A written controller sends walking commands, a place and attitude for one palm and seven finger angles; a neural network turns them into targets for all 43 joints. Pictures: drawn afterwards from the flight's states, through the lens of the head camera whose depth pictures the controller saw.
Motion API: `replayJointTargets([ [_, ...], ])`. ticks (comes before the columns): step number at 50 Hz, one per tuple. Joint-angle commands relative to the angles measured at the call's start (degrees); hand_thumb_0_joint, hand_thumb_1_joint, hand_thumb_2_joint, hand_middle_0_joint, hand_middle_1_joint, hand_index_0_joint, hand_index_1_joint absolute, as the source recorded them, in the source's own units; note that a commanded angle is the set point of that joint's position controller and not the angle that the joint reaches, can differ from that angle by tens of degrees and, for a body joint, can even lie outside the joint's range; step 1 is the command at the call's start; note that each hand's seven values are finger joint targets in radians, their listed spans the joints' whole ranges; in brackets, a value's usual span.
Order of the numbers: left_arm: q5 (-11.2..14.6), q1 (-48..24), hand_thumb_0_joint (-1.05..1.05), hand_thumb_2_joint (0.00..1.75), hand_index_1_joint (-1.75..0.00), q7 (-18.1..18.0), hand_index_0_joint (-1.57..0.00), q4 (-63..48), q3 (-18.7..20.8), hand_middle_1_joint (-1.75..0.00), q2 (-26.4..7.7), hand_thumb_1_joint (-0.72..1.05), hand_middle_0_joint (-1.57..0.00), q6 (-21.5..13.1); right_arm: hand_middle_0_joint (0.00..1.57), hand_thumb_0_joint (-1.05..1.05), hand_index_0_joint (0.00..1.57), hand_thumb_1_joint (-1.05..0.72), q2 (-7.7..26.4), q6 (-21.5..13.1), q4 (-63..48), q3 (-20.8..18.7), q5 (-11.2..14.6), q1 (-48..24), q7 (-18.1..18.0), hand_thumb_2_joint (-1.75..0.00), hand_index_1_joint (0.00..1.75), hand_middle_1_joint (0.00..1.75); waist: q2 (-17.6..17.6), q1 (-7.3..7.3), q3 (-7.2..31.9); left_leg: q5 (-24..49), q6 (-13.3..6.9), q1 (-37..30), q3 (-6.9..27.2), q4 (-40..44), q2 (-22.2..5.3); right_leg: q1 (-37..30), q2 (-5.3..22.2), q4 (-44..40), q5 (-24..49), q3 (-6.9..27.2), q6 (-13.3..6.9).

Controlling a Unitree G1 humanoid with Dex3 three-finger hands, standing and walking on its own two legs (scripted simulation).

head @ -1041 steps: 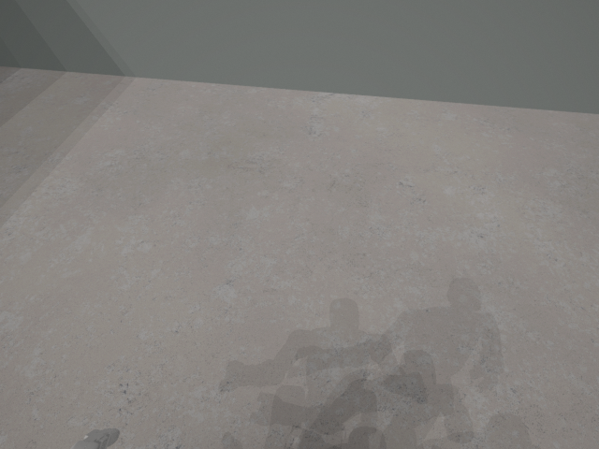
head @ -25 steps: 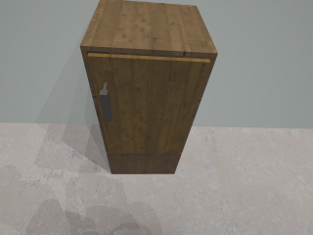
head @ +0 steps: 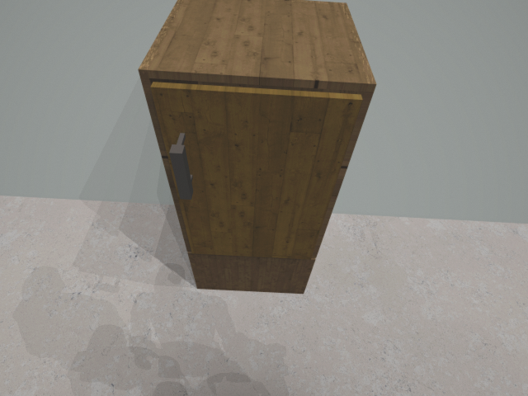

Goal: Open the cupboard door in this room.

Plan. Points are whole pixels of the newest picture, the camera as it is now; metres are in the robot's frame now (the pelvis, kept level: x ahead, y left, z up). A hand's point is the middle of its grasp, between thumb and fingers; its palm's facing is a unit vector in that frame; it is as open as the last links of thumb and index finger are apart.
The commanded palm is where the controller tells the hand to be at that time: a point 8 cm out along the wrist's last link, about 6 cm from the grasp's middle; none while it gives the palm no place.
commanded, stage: come to a stop and stand still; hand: left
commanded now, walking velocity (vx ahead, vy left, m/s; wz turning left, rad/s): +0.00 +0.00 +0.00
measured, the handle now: (184, 166) +0.55 +0.21 -0.02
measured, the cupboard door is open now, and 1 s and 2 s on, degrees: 0 0 0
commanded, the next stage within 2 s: look again from close up in 1.74 s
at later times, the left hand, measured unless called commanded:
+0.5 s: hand out of the picture -0.02 +0.16 -0.16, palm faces +0.00 -0.97 -0.24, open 7.4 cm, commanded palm none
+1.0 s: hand out of the picture +0.00 +0.12 -0.16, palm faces +0.01 -0.98 -0.21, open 7.3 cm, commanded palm none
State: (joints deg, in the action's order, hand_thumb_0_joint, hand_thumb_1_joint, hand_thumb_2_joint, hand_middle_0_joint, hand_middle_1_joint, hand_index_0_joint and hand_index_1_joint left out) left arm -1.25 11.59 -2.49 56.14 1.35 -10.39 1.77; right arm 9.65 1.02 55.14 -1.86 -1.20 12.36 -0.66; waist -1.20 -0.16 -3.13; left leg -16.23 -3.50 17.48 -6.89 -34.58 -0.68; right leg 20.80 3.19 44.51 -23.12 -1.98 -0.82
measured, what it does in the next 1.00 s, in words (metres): stands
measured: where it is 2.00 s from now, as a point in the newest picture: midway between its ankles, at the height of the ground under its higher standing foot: outside the picture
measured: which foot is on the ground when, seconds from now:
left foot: down 0.00-1.00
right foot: down 0.00-1.00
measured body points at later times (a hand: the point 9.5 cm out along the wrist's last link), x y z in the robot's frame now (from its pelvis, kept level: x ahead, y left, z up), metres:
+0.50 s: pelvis -0.02 -0.02 +0.00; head -0.03 -0.04 +0.45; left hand -0.02 +0.21 -0.14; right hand -0.03 -0.25 -0.16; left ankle +0.03 +0.08 -0.73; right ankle +0.01 -0.15 -0.73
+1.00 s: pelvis +0.01 -0.04 +0.01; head +0.02 -0.06 +0.46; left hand +0.00 +0.18 -0.14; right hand +0.00 -0.25 -0.16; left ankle +0.03 +0.08 -0.73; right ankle +0.01 -0.15 -0.73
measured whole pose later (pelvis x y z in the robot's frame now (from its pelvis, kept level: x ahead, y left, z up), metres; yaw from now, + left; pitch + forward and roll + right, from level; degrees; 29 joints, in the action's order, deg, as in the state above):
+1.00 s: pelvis +0.01 -0.04 +0.01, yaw +0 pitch -1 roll +1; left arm -1.1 16.6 -2.0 64.2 -0.1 -7.0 -1.0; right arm 7.3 -1.0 63.5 0.0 -1.1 17.4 -1.6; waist 1.5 0.7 -1.8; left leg -12.1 0.3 13.1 -5.9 -25.9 -2.0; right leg 13.0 0.1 28.9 -15.3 0.6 -0.7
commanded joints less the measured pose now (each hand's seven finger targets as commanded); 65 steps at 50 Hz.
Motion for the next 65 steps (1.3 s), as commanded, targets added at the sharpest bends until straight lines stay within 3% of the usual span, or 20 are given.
replayJointTargets([
  [1,-0.2,3.6,0.00,0.90,-0.30,-0.3,-0.20,-3.7,1.0,-0.30,-9.8,0.90,-0.20,-3.8,0.20,0.00,0.20,-0.90,4.3,-1.8,-7.2,-0.8,0.5,5.2,0.2,-0.90,0.30,0.30,-1.9,2.27,9.9,4.6,2.5,-3.9,3.6,-0.1,-2.4,-4.6,10.0,-13.3,26.9,13.0,-5.2],
  [2,-0.2,2.5,0.00,0.90,-0.30,0.0,-0.20,-4.2,0.3,-0.30,-9.3,0.90,-0.20,-3.2,0.20,0.00,0.20,-0.90,4.0,-2.3,-6.8,-0.9,0.4,6.2,0.4,-0.90,0.30,0.30,6.6,3.23,8.0,5.2,2.4,-9.1,5.1,6.2,-1.9,0.3,7.1,-10.9,24.0,8.1,-3.7],
  [3,-0.3,2.6,0.00,0.90,-0.30,0.1,-0.20,-4.5,0.3,-0.30,-8.4,0.90,-0.20,-2.2,0.20,0.00,0.20,-0.90,6.3,-2.4,-6.8,-1.4,0.2,5.7,0.3,-0.90,0.30,0.30,12.5,2.25,7.1,14.1,0.7,-8.0,11.1,8.8,-7.3,0.1,1.3,-7.6,10.6,3.1,-0.2],
  [4,-0.3,2.5,0.00,0.90,-0.30,0.1,-0.20,-3.9,0.2,-0.30,-7.0,0.90,-0.20,-1.6,0.20,0.00,0.20,-0.90,8.3,-2.2,-6.8,-1.7,0.1,5.1,0.0,-0.90,0.30,0.30,10.4,1.45,5.7,18.2,-1.6,-6.2,13.4,10.1,-11.2,-0.4,-1.5,-5.8,1.4,0.3,1.1],
  [5,0.0,3.3,0.00,0.90,-0.30,0.1,-0.20,-3.2,0.0,-0.30,-5.8,0.90,-0.20,-1.2,0.20,0.00,0.20,-0.90,9.2,-1.8,-7.0,-1.9,0.1,3.6,-0.3,-0.90,0.30,0.30,3.6,0.47,2.8,14.1,-3.0,-3.6,14.0,11.3,-12.5,-0.6,-1.6,-6.1,-1.0,0.0,1.1],
  [6,0.0,4.4,0.00,0.90,-0.30,0.2,-0.20,-2.7,-0.3,-0.30,-4.5,0.90,-0.20,-1.2,0.20,0.00,0.20,-0.90,9.3,-1.6,-7.4,-1.8,0.1,1.9,-0.4,-0.90,0.30,0.30,-0.6,-0.34,0.6,6.0,-2.9,-0.5,12.9,12.2,-11.4,-1.7,-1.0,-9.1,1.1,0.9,0.7],
  [8,-0.1,5.2,0.00,0.90,-0.30,0.5,-0.20,-2.5,-0.7,-0.30,-4.8,0.90,-0.20,-1.2,0.20,0.00,0.20,-0.90,8.0,-1.2,-7.5,-1.4,0.2,0.7,0.0,-0.90,0.30,0.30,-0.5,-0.16,-3.5,-12.5,-0.4,2.5,10.7,14.6,-7.1,-0.1,0.2,-15.3,1.0,4.9,-0.4],
  [9,-0.3,5.1,0.00,0.90,-0.30,0.7,-0.20,-2.7,-0.5,-0.30,-5.8,0.90,-0.20,-1.3,0.20,0.00,0.20,-0.90,7.7,-1.1,-7.1,-1.3,0.0,1.0,0.2,-0.90,0.30,0.30,2.3,0.13,-4.1,-14.0,0.1,2.2,10.2,15.1,-6.0,0.9,0.5,-16.2,0.0,5.7,-0.9],
  [10,-0.3,5.3,0.00,0.90,-0.30,0.7,-0.20,-2.9,-0.3,-0.30,-6.2,0.90,-0.20,-1.3,0.20,0.00,0.20,-0.90,7.4,-1.0,-6.9,-1.5,-0.1,1.5,0.3,-0.90,0.30,0.30,2.0,0.45,-4.4,-15.8,0.4,2.2,10.0,15.2,-5.6,2.0,0.5,-17.2,-2.5,6.0,-0.9],
  [13,-0.4,6.2,0.00,0.90,-0.30,0.7,-0.20,-3.0,-0.1,-0.30,-6.6,0.90,-0.20,-1.5,0.20,0.00,0.20,-0.90,7.5,-0.8,-6.1,-1.3,-0.2,3.7,0.4,-0.90,0.30,0.30,-1.0,0.94,-2.6,-15.2,0.6,0.3,9.3,14.4,-4.9,3.9,0.9,-19.8,-6.9,7.5,-1.0],
  [18,-0.2,7.0,0.00,0.90,-0.30,0.9,-0.20,-2.3,-0.1,-0.30,-6.1,0.90,-0.20,-2.1,0.20,0.00,0.20,-0.90,6.5,-1.4,-4.1,-0.8,-0.2,6.0,0.3,-0.90,0.30,0.30,-2.0,1.30,-1.2,-10.6,0.8,-2.4,8.5,13.1,-4.3,4.9,1.8,-22.4,-7.4,9.3,-1.5],
  [20,-0.1,7.0,0.00,0.90,-0.30,0.9,-0.20,-1.9,-0.1,-0.30,-6.0,0.90,-0.20,-2.1,0.20,0.00,0.20,-0.90,6.3,-1.5,-2.9,-0.6,-0.1,7.0,0.2,-0.90,0.30,0.30,-0.3,1.34,-1.5,-11.4,0.9,-1.9,8.9,14.1,-4.7,4.7,1.5,-22.4,-7.3,8.7,-1.3],
  [26,0.2,8.2,0.00,0.90,-0.30,0.9,-0.20,0.6,-0.3,-0.30,-4.6,0.90,-0.20,-2.5,0.20,0.00,0.20,-0.90,5.1,-1.9,0.3,0.1,-0.1,9.0,-0.1,-0.90,0.30,0.30,-0.4,0.87,-1.6,-8.7,1.2,-0.7,9.0,14.6,-4.8,1.8,1.6,-22.7,-4.1,8.7,-1.6],
  [30,0.3,8.4,0.00,0.90,-0.30,0.9,-0.20,2.1,-0.4,-0.30,-3.7,0.90,-0.20,-2.7,0.20,0.00,0.20,-0.90,4.4,-2.2,2.4,0.3,0.0,10.2,-0.3,-0.90,0.30,0.30,2.0,0.77,-1.5,-8.0,1.5,-0.7,9.2,15.6,-5.2,0.5,1.4,-22.3,-1.5,7.9,-1.7],
  [45,0.5,8.4,0.00,0.90,-0.30,0.5,-0.20,5.9,-0.6,-0.30,-2.0,0.90,-0.20,-3.6,0.20,0.00,0.20,-0.90,2.2,-2.8,6.6,0.8,0.4,10.2,-0.9,-0.90,0.30,0.30,0.6,0.78,-0.6,5.4,2.2,-5.9,6.5,13.1,-5.5,-3.0,1.8,-22.5,11.2,7.9,-1.7],
  [54,0.4,8.8,0.00,0.90,-0.30,0.4,-0.20,6.5,-0.5,-0.30,-2.1,0.90,-0.20,-3.6,0.20,0.00,0.20,-0.90,2.5,-2.8,7.1,0.8,0.4,8.0,-1.1,-0.90,0.30,0.30,0.9,0.45,-0.8,7.8,2.2,-8.1,6.1,13.6,-6.0,-3.8,1.6,-22.6,14.0,7.6,-1.6],
  [62,0.5,8.7,0.00,0.90,-0.30,0.4,-0.20,6.6,-0.3,-0.30,-2.6,0.90,-0.20,-3.9,0.20,0.00,0.20,-0.90,3.1,-3.0,7.3,0.9,0.3,7.2,-1.2,-0.90,0.30,0.30,0.3,0.44,1.7,12.0,2.6,-9.7,5.5,13.1,-5.8,-7.3,2.1,-22.6,20.4,7.2,-1.7],
  [65,0.5,8.7,0.00,0.90,-0.30,0.4,-0.20,6.7,-0.3,-0.30,-2.7,0.90,-0.20,-3.9,0.20,0.00,0.20,-0.90,3.2,-3.0,7.5,0.9,0.4,6.9,-1.3,-0.90,0.30,0.30,1.6,0.32,1.0,13.1,2.6,-10.1,5.5,13.2,-6.0,-7.4,2.1,-22.6,21.6,7.0,-1.6],
])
